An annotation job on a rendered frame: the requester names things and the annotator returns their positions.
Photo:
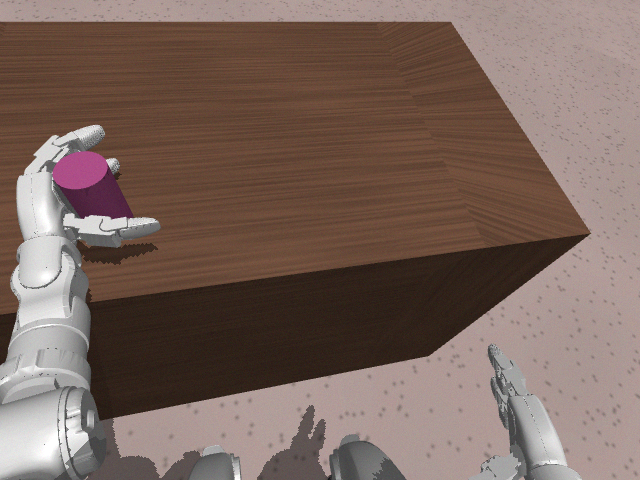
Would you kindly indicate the can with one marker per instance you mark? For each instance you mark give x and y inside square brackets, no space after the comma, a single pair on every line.
[89,185]

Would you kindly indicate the left robot hand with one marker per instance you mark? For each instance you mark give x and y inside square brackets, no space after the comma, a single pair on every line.
[43,209]

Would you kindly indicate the right robot arm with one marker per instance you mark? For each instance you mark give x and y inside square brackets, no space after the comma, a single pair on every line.
[552,472]

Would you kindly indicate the left robot arm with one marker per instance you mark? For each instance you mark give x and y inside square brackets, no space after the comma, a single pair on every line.
[49,423]

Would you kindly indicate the right robot hand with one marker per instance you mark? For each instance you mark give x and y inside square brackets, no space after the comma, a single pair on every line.
[533,439]

